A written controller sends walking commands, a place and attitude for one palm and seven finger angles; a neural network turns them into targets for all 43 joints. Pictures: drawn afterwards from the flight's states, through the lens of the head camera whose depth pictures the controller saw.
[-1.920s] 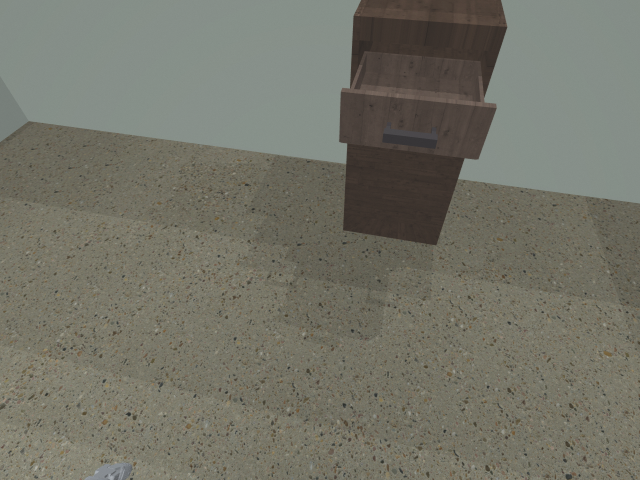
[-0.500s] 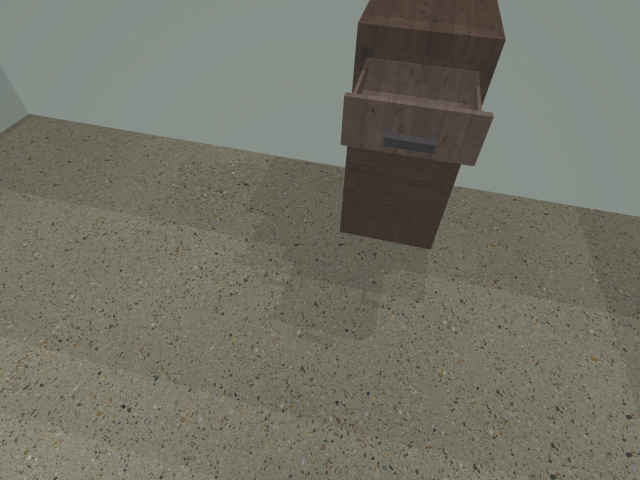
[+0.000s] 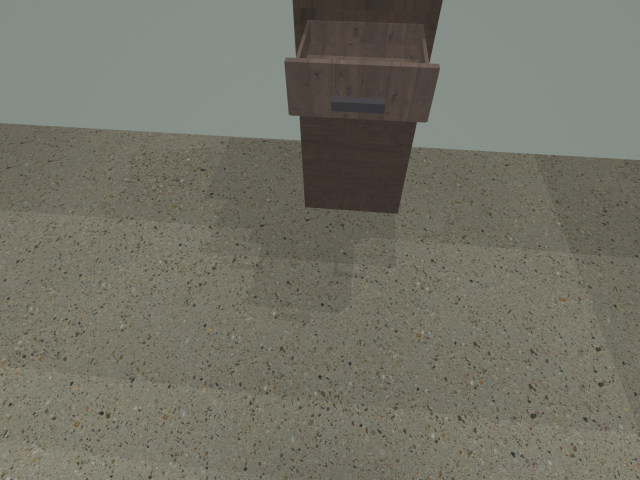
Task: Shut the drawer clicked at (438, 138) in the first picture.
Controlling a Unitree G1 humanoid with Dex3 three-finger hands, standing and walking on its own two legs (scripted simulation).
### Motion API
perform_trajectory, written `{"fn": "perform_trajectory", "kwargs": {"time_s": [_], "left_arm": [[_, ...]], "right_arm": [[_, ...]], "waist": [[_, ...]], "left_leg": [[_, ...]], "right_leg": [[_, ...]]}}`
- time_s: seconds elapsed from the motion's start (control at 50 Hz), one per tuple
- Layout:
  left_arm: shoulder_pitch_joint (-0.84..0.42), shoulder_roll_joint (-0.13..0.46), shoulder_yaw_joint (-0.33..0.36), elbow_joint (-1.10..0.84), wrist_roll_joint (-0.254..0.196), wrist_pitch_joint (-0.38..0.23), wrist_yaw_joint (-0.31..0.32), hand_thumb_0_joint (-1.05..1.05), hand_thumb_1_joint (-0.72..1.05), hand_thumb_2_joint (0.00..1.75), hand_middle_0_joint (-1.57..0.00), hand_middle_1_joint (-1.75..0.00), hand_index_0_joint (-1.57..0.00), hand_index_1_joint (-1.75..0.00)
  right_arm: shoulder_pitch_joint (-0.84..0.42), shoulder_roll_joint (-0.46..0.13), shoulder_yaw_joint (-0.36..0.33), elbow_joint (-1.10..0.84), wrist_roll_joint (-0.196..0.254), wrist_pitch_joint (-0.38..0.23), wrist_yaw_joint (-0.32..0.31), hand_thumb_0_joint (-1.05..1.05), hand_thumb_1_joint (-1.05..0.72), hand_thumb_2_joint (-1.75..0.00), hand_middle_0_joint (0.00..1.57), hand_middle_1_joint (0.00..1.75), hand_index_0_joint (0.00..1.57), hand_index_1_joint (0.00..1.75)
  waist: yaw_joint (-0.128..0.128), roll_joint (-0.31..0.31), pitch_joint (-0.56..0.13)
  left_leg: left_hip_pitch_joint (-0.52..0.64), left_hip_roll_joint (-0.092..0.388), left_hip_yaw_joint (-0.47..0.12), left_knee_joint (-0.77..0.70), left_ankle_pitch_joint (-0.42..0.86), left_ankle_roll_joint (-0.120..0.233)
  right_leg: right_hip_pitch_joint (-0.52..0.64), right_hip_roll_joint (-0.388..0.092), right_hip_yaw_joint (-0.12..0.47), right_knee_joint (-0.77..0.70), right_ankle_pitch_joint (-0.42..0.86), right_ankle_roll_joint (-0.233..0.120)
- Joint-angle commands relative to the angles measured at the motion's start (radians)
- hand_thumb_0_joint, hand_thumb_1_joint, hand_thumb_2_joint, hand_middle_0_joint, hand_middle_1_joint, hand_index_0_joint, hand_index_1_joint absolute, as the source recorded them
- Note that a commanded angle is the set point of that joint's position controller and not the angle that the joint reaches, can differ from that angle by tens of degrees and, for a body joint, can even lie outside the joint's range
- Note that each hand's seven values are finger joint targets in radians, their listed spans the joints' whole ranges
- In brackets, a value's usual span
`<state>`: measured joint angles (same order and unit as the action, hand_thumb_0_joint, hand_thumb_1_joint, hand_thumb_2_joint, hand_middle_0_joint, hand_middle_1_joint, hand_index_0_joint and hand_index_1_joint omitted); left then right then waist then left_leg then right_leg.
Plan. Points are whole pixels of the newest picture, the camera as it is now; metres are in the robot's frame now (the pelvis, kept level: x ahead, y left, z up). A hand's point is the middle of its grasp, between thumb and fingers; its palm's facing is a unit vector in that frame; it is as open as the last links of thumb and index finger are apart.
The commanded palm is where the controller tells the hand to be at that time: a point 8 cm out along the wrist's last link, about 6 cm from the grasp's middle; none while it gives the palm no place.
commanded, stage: walk to a spot facing it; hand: left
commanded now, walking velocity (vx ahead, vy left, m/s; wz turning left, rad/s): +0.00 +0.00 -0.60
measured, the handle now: (358, 100) +0.91 -0.01 -0.03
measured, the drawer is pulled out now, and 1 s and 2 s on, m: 0.30 0.30 0.30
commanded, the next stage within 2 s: turn to face it in 1.26 s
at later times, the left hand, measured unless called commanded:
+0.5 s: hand out of the picture +0.11 +0.24 -0.16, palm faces -0.17 -0.97 -0.20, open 7.4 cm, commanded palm none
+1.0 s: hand (337, 329) +0.38 +0.01 -0.16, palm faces -0.57 -0.80 -0.18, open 7.4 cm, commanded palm none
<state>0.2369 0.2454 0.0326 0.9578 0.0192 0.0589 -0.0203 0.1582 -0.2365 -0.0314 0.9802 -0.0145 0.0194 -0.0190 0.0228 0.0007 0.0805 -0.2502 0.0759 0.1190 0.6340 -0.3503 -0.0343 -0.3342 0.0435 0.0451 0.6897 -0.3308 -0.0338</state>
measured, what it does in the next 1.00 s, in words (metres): walks ahead, turning right: left foot, then right foot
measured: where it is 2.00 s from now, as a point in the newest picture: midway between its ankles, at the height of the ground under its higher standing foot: (392, 433)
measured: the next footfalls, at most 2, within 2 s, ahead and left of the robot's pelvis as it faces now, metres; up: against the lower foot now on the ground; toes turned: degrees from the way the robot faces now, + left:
left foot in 0.40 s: +0.05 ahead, +0.14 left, +0.00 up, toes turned -11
right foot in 0.86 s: +0.23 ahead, -0.19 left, +0.00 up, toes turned -35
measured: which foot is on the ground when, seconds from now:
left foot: down 0.00-0.00, up 0.02-0.38, down 0.40-0.86, up 0.88-1.00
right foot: down 0.00-0.38, up 0.40-0.84, down 0.86-1.00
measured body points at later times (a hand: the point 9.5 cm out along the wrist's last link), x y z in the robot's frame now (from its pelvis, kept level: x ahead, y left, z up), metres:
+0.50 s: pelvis +0.03 +0.04 +0.02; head +0.05 +0.07 +0.47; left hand +0.12 +0.29 -0.14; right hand +0.05 -0.23 -0.10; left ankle +0.01 +0.15 -0.72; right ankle +0.02 -0.09 -0.66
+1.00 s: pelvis +0.17 -0.07 +0.00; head +0.21 -0.09 +0.44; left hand +0.41 +0.05 -0.14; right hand -0.01 -0.24 -0.15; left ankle +0.18 +0.09 -0.62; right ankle +0.20 -0.16 -0.72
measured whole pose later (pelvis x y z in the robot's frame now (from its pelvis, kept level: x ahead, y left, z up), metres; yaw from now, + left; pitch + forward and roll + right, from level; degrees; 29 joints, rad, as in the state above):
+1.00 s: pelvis +0.17 -0.07 +0.00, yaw -32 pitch -1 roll -1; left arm 0.10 0.21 0.04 0.90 0.01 -0.02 -0.02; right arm 0.39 -0.17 -0.03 1.04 -0.02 -0.01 -0.01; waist -0.08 -0.01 0.12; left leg -0.44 0.16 0.06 1.30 -0.39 -0.04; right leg -0.38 0.06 -0.11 0.61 -0.21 -0.10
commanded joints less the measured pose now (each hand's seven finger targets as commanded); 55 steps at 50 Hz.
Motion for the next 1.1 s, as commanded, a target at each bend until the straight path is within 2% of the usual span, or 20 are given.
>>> {"fn": "perform_trajectory", "kwargs": {"time_s": [0.0, 0.06, 0.24, 0.32, 0.34, 0.36, 0.38, 0.42, 0.5, 0.56, 0.68, 0.76, 0.78, 0.8, 0.82, 0.84, 0.86, 0.92, 0.98, 1.08], "left_arm": [[0.179, 0.255, 0.074, -0.065, 0.004, -0.043, 0.032, 0.0, 0.9, 0.9, -0.2, -0.3, -0.2, -0.3], [0.031, 0.191, 0.068, -0.112, 0.002, -0.042, 0.038, 0.0, 0.9, 0.9, -0.2, -0.3, -0.2, -0.3], [0.122, 0.179, 0.082, -0.091, 0.007, -0.063, 0.018, 0.0, 0.9, 0.9, -0.2, -0.3, -0.2, -0.3], [0.023, 0.18, 0.087, -0.12, 0.003, -0.055, 0.015, 0.0, 0.9, 0.9, -0.2, -0.3, -0.2, -0.3], [-0.004, 0.138, 0.079, -0.135, 0.002, -0.055, 0.012, 0.0, 0.9, 0.9, -0.2, -0.3, -0.2, -0.3], [0.004, 0.064, 0.066, -0.153, -0.005, -0.056, 0.0, 0.0, 0.9, 0.9, -0.2, -0.3, -0.2, -0.3], [-0.059, 0.071, 0.073, -0.194, 0.001, -0.068, -0.008, 0.0, 0.9, 0.9, -0.2, -0.3, -0.2, -0.3], [-0.072, 0.104, 0.089, -0.155, 0.02, -0.064, -0.026, 0.0, 0.9, 0.9, -0.2, -0.3, -0.2, -0.3], [-0.013, 0.043, 0.067, -0.107, 0.021, -0.046, -0.041, 0.0, 0.9, 0.9, -0.2, -0.3, -0.2, -0.3], [-0.086, 0.02, 0.05, -0.124, 0.017, -0.042, -0.044, 0.0, 0.9, 0.9, -0.2, -0.3, -0.2, -0.3], [-0.291, -0.009, 0.024, -0.167, 0.009, -0.046, -0.055, 0.0, 0.9, 0.9, -0.2, -0.3, -0.2, -0.3], [-0.226, 0.023, 0.033, -0.141, 0.009, -0.056, -0.046, 0.0, 0.9, 0.9, -0.2, -0.3, -0.2, -0.3], [-0.133, 0.039, 0.042, -0.116, 0.01, -0.064, -0.042, 0.0, 0.9, 0.9, -0.2, -0.3, -0.2, -0.3], [0.006, 0.08, 0.054, -0.074, 0.012, -0.079, -0.036, 0.0, 0.9, 0.9, -0.2, -0.3, -0.2, -0.3], [0.144, 0.177, 0.079, -0.034, 0.014, -0.091, -0.024, 0.0, 0.9, 0.9, -0.2, -0.3, -0.2, -0.3], [0.238, 0.277, 0.1, -0.021, -0.003, -0.099, -0.009, 0.0, 0.9, 0.9, -0.2, -0.3, -0.2, -0.3], [0.223, 0.294, 0.108, -0.031, -0.023, -0.082, 0.006, 0.0, 0.9, 0.9, -0.2, -0.3, -0.2, -0.3], [-0.01, 0.16, 0.069, -0.083, -0.011, -0.091, 0.021, 0.0, 0.9, 0.9, -0.2, -0.3, -0.2, -0.3], [-0.064, 0.128, 0.065, -0.081, 0.006, -0.106, 0.025, 0.0, 0.9, 0.9, -0.2, -0.3, -0.2, -0.3], [-0.011, 0.117, 0.069, -0.06, 0.007, -0.114, 0.015, 0.0, 0.9, 0.9, -0.2, -0.3, -0.2, -0.3]], "right_arm": [[-0.097, -0.124, -0.047, -0.151, 0.004, 0.001, -0.012, 0.0, -0.9, -0.9, 0.2, 0.3, 0.2, 0.3], [-0.03, -0.121, -0.054, -0.117, 0.001, -0.007, -0.002, 0.0, -0.9, -0.9, 0.2, 0.3, 0.2, 0.3], [-0.056, -0.077, -0.046, -0.156, -0.001, -0.04, 0.011, 0.0, -0.9, -0.9, 0.2, 0.3, 0.2, 0.3], [0.104, -0.074, -0.047, -0.127, 0.008, -0.06, 0.001, 0.0, -0.9, -0.9, 0.2, 0.3, 0.2, 0.3], [0.194, -0.111, -0.052, -0.102, 0.009, -0.07, -0.012, 0.0, -0.9, -0.9, 0.2, 0.3, 0.2, 0.3], [0.249, -0.21, -0.073, -0.094, -0.001, -0.072, -0.021, 0.0, -0.9, -0.9, 0.2, 0.3, 0.2, 0.3], [0.265, -0.26, -0.078, -0.108, -0.004, -0.073, -0.024, 0.0, -0.9, -0.9, 0.2, 0.3, 0.2, 0.3], [0.185, -0.162, -0.047, -0.108, -0.011, -0.08, -0.014, 0.0, -0.9, -0.9, 0.2, 0.3, 0.2, 0.3], [0.217, -0.084, -0.013, -0.08, -0.002, -0.109, -0.025, 0.0, -0.9, -0.9, 0.2, 0.3, 0.2, 0.3], [0.302, -0.074, -0.009, -0.037, -0.002, -0.116, -0.029, 0.0, -0.9, -0.9, 0.2, 0.3, 0.2, 0.3], [0.387, -0.075, -0.009, 0.027, -0.012, -0.11, -0.027, 0.0, -0.9, -0.9, 0.2, 0.3, 0.2, 0.3], [0.37, -0.116, -0.027, 0.043, -0.011, -0.105, -0.022, 0.0, -0.9, -0.9, 0.2, 0.3, 0.2, 0.3], [0.345, -0.139, -0.031, 0.037, -0.007, -0.104, -0.022, 0.0, -0.9, -0.9, 0.2, 0.3, 0.2, 0.3], [0.327, -0.146, -0.034, 0.024, -0.002, -0.101, -0.017, 0.0, -0.9, -0.9, 0.2, 0.3, 0.2, 0.3], [0.34, -0.117, -0.027, 0.012, 0.015, -0.099, -0.001, 0.0, -0.9, -0.9, 0.2, 0.3, 0.2, 0.3], [0.361, -0.044, -0.019, -0.028, 0.027, -0.105, -0.003, 0.0, -0.9, -0.9, 0.2, 0.3, 0.2, 0.3], [0.238, -0.075, -0.026, -0.068, 0.021, -0.105, -0.012, 0.0, -0.9, -0.9, 0.2, 0.3, 0.2, 0.3], [0.208, -0.057, -0.031, -0.05, -0.008, -0.076, 0.001, 0.0, -0.9, -0.9, 0.2, 0.3, 0.2, 0.3], [0.3, -0.015, -0.03, -0.024, -0.016, -0.047, 0.005, 0.0, -0.9, -0.9, 0.2, 0.3, 0.2, 0.3], [0.177, -0.008, -0.035, -0.086, -0.017, -0.05, 0.022, 0.0, -0.9, -0.9, 0.2, 0.3, 0.2, 0.3]], "waist": [[0.084, -0.323, -0.072], [-0.004, -0.094, -0.084], [0.041, -0.148, -0.118], [-0.039, -0.161, -0.125], [-0.084, -0.077, -0.15], [-0.11, 0.237, -0.151], [-0.117, 0.275, -0.058], [-0.058, 0.114, 0.05], [-0.018, 0.136, 0.029], [-0.039, 0.124, 0.034], [-0.088, 0.131, 0.097], [-0.04, 0.141, 0.005], [0.012, 0.157, -0.055], [0.075, 0.131, -0.145], [0.132, 0.011, -0.262], [0.123, -0.174, -0.403], [0.137, -0.063, -0.331], [0.004, -0.024, -0.086], [-0.075, -0.026, -0.101], [-0.047, -0.09, -0.069]], "left_leg": [[-0.31, -0.069, -0.111, 0.451, -0.247, -0.014], [-0.286, -0.009, -0.168, 0.498, -0.074, -0.015], [-0.196, -0.067, -0.108, 0.138, -0.084, -0.01], [0.148, -0.101, -0.099, -0.17, 0.004, 0.019], [0.368, -0.03, -0.153, -0.285, -0.02, 0.035], [0.498, 0.223, -0.445, -0.423, -0.261, 0.088], [0.377, 0.423, -0.631, -0.508, -0.363, 0.171], [0.169, 0.33, -0.497, -0.526, -0.277, 0.152], [0.196, 0.193, -0.175, -0.438, 0.274, 0.09], [0.286, 0.203, -0.108, -0.388, 0.531, 0.103], [0.297, 0.219, 0.017, -0.386, 0.62, 0.13], [0.307, 0.251, 0.093, -0.202, 1.027, 0.122], [0.297, 0.245, 0.118, -0.079, 1.082, 0.106], [0.215, 0.219, 0.137, 0.127, 1.014, 0.07], [-0.056, 0.187, 0.147, 0.418, 0.645, 0.031], [-0.363, 0.017, 0.091, 0.807, -0.226, -0.023], [-0.434, 0.041, -0.06, 0.872, -0.214, 0.012], [-0.35, 0.131, -0.109, 0.741, -0.009, 0.002], [-0.244, 0.12, -0.081, 0.569, 0.022, -0.02], [-0.26, 0.085, -0.065, 0.329, 0.119, -0.033]], "right_leg": [[0.103, -0.367, 0.607, -0.432, 0.344, -0.115], [0.085, -0.269, 0.443, -0.391, 0.163, -0.163], [0.138, -0.182, 0.468, -0.453, -0.143, -0.165], [-0.089, -0.117, 0.429, -0.38, -0.182, -0.111], [-0.251, -0.05, 0.363, -0.26, -0.206, -0.063], [-0.465, 0.073, 0.188, 0.013, -0.244, -0.009], [-0.532, 0.011, 0.043, 0.206, -0.222, 0.032], [-0.476, -0.059, 0.039, 0.39, -0.044, 0.047], [-0.448, -0.076, -0.019, 0.515, 0.122, 0.064], [-0.511, -0.091, -0.062, 0.486, 0.132, 0.064], [-0.414, -0.098, -0.159, 0.152, 0.163, 0.036], [-0.151, -0.029, -0.21, 0.015, 0.08, -0.035], [-0.028, -0.01, -0.218, -0.034, 0.081, -0.052], [0.208, 0.015, -0.235, -0.118, 0.13, -0.067], [0.546, -0.138, -0.059, -0.153, 0.153, -0.132], [0.741, -0.473, 0.498, -0.241, 0.275, -0.275], [0.614, -0.497, 0.545, -0.344, 0.247, -0.305], [0.131, -0.37, 0.304, -0.445, 0.008, -0.21], [-0.026, -0.276, 0.151, -0.448, 0.084, -0.178], [-0.042, -0.219, 0.158, -0.47, 0.008, -0.167]]}}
